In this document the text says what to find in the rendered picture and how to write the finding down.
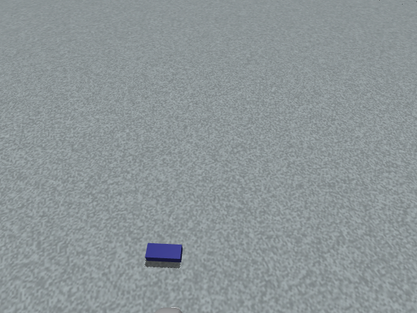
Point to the carton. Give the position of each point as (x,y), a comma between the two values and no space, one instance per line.
(163,252)

